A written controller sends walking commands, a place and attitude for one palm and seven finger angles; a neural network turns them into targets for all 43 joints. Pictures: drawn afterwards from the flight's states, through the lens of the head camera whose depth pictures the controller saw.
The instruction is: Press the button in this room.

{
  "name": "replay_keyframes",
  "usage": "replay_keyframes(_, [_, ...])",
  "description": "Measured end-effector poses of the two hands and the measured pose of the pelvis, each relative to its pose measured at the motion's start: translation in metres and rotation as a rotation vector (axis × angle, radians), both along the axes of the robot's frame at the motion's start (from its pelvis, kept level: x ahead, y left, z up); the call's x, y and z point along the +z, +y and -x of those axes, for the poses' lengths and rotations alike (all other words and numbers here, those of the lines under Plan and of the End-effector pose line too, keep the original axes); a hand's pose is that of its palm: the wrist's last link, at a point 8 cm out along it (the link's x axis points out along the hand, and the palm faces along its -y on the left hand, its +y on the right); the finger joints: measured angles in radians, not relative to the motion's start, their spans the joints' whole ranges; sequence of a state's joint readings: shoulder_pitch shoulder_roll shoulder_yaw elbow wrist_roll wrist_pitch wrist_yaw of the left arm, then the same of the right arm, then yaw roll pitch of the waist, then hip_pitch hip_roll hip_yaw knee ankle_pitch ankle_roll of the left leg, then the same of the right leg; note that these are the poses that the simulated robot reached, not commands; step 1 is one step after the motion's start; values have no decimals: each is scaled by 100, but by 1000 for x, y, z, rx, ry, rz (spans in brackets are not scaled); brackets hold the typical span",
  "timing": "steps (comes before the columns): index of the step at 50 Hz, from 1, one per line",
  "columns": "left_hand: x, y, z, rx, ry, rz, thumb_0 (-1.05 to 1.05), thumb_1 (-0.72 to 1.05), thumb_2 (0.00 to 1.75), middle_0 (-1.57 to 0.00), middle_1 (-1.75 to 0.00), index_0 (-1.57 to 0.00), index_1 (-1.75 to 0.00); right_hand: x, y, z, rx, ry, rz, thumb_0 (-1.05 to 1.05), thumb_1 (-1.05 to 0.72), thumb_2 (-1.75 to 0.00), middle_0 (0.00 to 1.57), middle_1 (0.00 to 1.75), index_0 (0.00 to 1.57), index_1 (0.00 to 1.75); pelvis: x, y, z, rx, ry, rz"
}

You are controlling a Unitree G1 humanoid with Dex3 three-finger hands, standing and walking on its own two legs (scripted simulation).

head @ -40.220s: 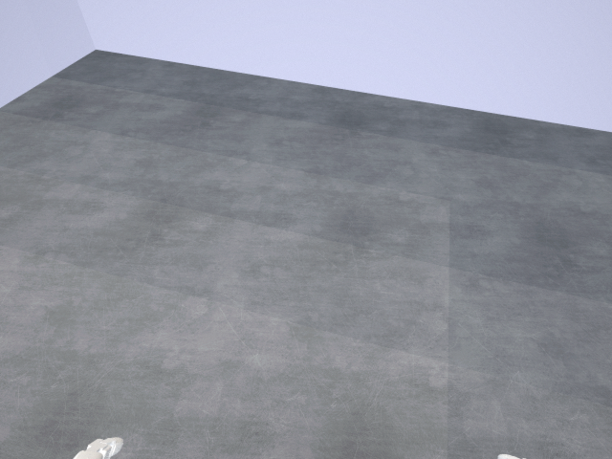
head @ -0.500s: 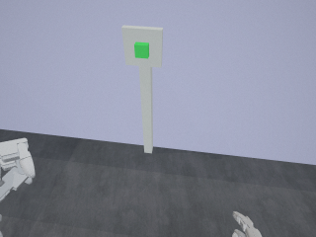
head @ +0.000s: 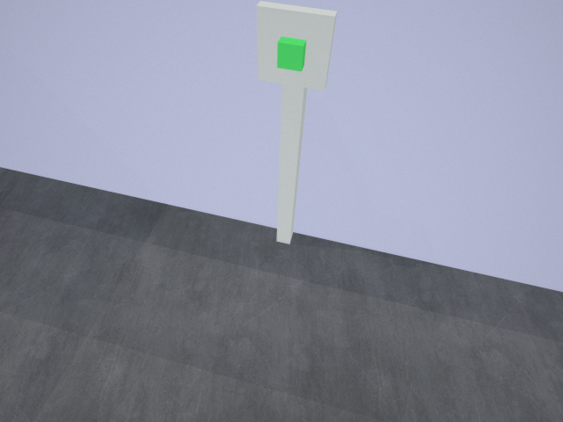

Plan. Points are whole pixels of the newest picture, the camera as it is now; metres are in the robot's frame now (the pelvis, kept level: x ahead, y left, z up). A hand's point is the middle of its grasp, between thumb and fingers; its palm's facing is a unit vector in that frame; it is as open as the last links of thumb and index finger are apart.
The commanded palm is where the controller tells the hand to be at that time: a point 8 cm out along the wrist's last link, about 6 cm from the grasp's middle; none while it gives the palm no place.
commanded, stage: let the arm hang, fingers relaxed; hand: left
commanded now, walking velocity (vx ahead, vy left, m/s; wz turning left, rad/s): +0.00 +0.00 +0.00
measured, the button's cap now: (291, 53) +0.86 +0.04 +0.09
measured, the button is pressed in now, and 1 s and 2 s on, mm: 0 0 0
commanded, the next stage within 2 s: stand and wait in 0.70 s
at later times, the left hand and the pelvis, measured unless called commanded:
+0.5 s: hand out of the picture +0.01 +0.19 -0.16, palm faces +0.01 -0.98 -0.20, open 7.3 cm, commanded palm none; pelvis -0.01 +0.02 +0.01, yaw -2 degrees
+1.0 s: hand out of the picture +0.01 +0.19 -0.16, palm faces +0.01 -0.98 -0.22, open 7.4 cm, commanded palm none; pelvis +0.00 +0.01 +0.01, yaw -2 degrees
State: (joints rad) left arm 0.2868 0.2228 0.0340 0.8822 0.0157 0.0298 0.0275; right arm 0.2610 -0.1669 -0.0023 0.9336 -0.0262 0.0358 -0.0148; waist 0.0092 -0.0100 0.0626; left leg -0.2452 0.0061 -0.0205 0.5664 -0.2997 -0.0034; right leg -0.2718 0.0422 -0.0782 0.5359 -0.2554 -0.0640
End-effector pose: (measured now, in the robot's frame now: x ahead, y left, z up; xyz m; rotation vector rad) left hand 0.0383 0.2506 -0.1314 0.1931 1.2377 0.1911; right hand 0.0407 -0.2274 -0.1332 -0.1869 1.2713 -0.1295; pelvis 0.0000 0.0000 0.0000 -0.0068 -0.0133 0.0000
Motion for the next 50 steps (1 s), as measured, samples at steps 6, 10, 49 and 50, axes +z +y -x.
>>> replay_keyframes(6, [4,3,38,19,125,9,1,91,90,-63,-81,-64,-80,-1,7,32,-23,76,-14,1,-92,-90,20,30,20,30,8,7,5,-11,-4,-2])
replay_keyframes(10, [4,1,49,22,156,19,1,91,90,-50,-64,-50,-64,-3,14,46,-40,97,-27,1,-92,-90,20,30,20,30,10,10,7,-16,-11,-4])
replay_keyframes(49, [2,-8,32,11,157,37,0,91,90,-20,-30,-20,-30,-7,25,63,-91,145,-45,0,-91,-90,20,30,20,30,11,14,2,-29,-13,-12])
replay_keyframes(50, [2,-8,31,11,155,35,0,91,90,-20,-30,-20,-30,-6,23,60,-90,142,-42,0,-91,-90,20,30,20,30,11,13,1,-29,-13,-12])
